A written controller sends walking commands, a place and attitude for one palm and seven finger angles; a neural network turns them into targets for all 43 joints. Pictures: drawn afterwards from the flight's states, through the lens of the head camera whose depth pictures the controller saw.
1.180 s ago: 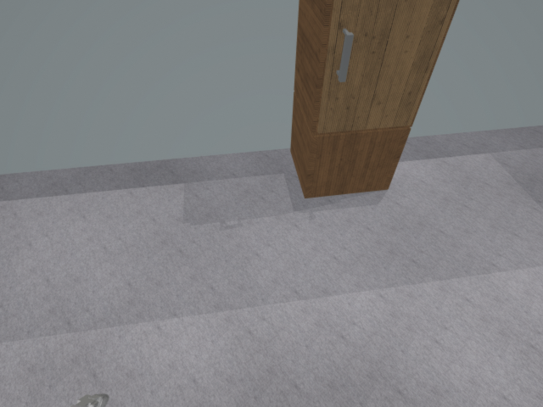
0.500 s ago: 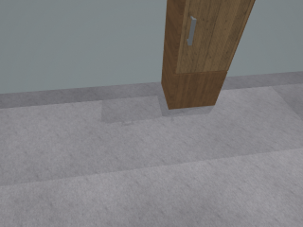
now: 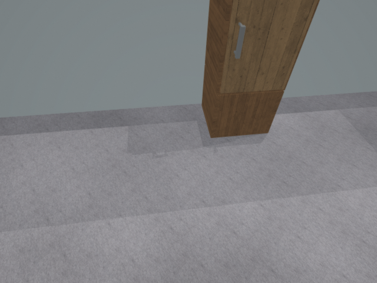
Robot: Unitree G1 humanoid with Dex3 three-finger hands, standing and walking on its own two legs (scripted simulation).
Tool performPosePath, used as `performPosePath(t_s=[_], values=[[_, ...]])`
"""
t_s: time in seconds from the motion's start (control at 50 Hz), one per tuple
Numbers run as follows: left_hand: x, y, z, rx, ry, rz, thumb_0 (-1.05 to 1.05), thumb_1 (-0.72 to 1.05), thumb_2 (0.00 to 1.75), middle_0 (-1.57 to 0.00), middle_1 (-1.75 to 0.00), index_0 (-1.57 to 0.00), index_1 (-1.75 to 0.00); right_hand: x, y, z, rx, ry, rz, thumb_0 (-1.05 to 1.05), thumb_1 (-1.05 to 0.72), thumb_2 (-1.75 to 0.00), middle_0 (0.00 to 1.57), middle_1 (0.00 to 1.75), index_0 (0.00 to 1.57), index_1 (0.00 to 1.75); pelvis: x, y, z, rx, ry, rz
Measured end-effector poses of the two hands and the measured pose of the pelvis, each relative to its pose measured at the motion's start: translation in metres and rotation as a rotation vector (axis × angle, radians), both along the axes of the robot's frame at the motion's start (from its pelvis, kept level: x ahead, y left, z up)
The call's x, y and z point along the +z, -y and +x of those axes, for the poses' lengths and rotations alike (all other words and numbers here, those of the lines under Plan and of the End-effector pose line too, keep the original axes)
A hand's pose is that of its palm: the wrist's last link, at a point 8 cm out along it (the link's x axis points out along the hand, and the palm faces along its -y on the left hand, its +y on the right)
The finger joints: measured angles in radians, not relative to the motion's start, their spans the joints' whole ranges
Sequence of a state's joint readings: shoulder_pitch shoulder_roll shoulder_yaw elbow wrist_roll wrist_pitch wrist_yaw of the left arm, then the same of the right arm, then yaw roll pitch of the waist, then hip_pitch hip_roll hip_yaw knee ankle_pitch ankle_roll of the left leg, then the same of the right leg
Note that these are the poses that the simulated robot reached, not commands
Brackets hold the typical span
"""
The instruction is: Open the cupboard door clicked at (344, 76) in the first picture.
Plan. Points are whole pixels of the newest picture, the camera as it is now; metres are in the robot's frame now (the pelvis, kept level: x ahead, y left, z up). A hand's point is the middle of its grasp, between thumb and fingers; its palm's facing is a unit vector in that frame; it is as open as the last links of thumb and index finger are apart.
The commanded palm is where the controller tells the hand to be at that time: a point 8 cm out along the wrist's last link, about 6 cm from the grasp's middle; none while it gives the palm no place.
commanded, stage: look at it before walking up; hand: left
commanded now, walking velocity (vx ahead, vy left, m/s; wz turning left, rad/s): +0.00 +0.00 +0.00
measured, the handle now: (238, 40) +1.21 -0.18 -0.02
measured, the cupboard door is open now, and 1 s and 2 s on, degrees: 0 0 0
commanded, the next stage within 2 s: walk to a spot facing it in 0.26 s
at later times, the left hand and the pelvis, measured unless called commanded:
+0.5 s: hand out of the picture +0.07 +0.24 -0.16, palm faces -0.04 -0.94 -0.33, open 7.4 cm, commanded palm none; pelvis +0.00 +0.00 +0.00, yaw -2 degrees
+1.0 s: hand out of the picture +0.06 +0.15 -0.16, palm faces -0.22 -0.94 -0.24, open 7.4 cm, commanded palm none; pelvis -0.03 -0.03 -0.01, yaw -16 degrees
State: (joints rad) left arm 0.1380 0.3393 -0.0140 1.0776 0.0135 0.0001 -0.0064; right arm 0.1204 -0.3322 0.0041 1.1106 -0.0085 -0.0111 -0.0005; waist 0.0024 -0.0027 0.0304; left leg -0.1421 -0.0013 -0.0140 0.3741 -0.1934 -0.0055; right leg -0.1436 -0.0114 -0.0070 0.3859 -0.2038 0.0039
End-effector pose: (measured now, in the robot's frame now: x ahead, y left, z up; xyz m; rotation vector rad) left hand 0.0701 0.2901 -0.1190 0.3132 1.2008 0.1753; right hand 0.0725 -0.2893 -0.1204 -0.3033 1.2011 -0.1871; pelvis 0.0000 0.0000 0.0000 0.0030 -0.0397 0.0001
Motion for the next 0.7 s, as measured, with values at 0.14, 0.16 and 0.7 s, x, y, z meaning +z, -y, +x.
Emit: performPosePath(t_s=[0.14,0.16,0.7], values=[[0.0,-0.001,-0.005,0.008,-0.016,0.003,0.01,0.91,0.9,-0.2,-0.3,-0.2,-0.3,0.0,0.001,0.002,0.002,-0.003,-0.002,0.0,-0.91,-0.9,0.2,0.3,0.21,0.3,0.0,0.0,0.001,0.001,0.0,0.0],[0.0,-0.001,-0.006,0.009,-0.018,0.003,0.01,0.91,0.9,-0.2,-0.3,-0.2,-0.3,0.0,0.001,0.002,0.002,-0.003,-0.003,0.0,-0.91,-0.9,0.2,0.3,0.21,0.3,0.0,0.0,0.001,0.001,0.001,0.0],[-0.026,0.043,-0.005,-0.08,-0.092,-0.057,0.01,0.91,0.9,-0.2,-0.3,-0.2,-0.29,-0.03,-0.018,-0.043,-0.159,0.009,0.081,0.0,-0.91,-0.9,0.2,0.3,0.21,0.3,-0.018,0.01,-0.011,-0.148,-0.014,0.033]])
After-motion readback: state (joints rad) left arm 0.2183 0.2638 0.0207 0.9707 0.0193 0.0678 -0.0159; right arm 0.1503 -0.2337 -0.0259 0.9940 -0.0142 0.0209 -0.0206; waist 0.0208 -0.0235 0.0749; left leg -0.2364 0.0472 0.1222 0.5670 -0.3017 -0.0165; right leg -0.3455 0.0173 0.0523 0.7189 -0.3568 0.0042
